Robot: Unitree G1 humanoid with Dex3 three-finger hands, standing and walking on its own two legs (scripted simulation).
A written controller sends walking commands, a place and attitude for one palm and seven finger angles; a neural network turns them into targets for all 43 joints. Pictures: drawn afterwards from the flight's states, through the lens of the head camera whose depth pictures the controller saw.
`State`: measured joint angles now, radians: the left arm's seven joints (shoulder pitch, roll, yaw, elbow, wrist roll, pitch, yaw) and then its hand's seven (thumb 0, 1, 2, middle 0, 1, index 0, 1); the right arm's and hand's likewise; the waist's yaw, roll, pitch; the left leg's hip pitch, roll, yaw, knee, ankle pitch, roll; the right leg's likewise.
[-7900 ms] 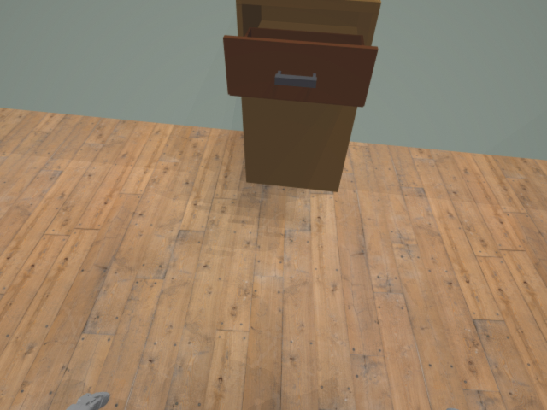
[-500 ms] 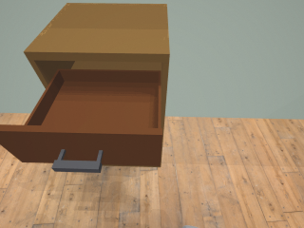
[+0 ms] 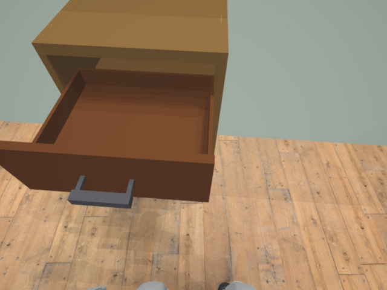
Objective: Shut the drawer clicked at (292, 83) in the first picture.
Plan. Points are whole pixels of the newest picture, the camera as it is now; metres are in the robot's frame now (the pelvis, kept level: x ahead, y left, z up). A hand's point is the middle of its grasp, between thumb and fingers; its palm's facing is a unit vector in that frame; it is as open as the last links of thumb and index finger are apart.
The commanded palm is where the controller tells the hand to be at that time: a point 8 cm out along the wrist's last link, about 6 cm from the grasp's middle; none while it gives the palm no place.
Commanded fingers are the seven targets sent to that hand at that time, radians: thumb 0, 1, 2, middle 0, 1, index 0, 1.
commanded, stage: come to a stop and stand still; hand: left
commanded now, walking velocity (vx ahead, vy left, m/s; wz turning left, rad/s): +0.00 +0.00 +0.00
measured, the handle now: (104, 190) +0.30 +0.21 +0.01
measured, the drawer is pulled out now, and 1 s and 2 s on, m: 0.30 0.30 0.29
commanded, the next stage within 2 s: look again from close up in 0.64 s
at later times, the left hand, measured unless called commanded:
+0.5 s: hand out of the picture -0.04 +0.20 -0.16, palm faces -0.02 -0.98 -0.21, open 7.3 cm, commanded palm none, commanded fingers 0.00 0.90 0.90 -0.20 -0.30 -0.20 -0.30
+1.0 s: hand out of the picture -0.04 +0.21 -0.17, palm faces -0.01 -0.98 -0.21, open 7.3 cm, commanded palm none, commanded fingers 0.00 0.90 0.90 -0.20 -0.30 -0.20 -0.30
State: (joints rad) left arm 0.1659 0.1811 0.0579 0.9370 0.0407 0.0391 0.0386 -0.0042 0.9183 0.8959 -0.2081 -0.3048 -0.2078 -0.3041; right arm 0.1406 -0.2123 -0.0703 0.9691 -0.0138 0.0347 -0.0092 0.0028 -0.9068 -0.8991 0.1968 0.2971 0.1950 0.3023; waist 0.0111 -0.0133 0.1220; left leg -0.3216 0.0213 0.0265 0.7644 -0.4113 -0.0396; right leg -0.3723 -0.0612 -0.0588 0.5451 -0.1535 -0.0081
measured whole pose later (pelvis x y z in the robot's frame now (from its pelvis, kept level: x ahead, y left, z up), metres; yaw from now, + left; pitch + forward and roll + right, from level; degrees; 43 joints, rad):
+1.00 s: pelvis -0.04 +0.04 +0.00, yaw -1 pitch -1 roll -1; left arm 0.32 0.14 -0.01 1.06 0.02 -0.01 0.05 0.00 0.91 0.90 -0.20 -0.30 -0.20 -0.30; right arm 0.33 -0.16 0.00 1.07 -0.02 -0.01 -0.01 0.01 -0.90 -0.90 0.20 0.30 0.20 0.30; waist -0.02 0.03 0.01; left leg -0.31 0.00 0.06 0.57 -0.26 0.04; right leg -0.18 -0.01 -0.02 0.55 -0.36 0.00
